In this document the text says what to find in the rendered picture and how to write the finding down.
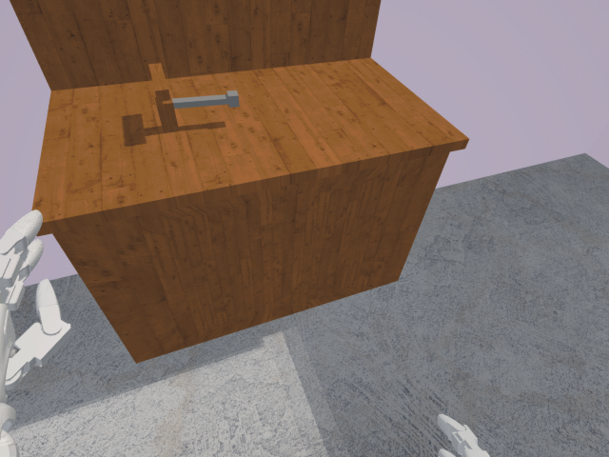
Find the robot right hand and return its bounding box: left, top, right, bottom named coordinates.
left=438, top=414, right=490, bottom=457

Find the robot left hand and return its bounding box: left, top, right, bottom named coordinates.
left=0, top=209, right=70, bottom=403

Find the robot left forearm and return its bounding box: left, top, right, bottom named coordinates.
left=0, top=403, right=20, bottom=457

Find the counter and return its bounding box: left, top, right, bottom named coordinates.
left=10, top=0, right=469, bottom=364

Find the tap lever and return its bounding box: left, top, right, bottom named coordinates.
left=172, top=90, right=240, bottom=109

